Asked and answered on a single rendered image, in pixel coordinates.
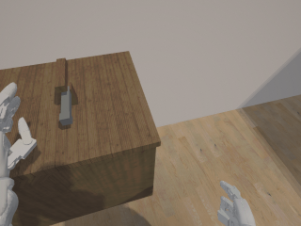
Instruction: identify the counter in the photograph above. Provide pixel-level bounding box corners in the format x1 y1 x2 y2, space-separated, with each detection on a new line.
0 51 161 226

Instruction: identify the right robot hand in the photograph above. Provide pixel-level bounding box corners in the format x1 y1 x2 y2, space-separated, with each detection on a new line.
217 181 256 226

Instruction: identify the robot left forearm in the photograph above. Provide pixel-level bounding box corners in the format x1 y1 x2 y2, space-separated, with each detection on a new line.
0 177 19 226

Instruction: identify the tap lever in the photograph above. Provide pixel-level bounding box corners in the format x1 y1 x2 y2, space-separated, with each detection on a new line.
59 86 73 126

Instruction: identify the left robot hand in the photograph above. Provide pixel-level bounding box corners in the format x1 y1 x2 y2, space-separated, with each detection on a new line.
0 82 37 178

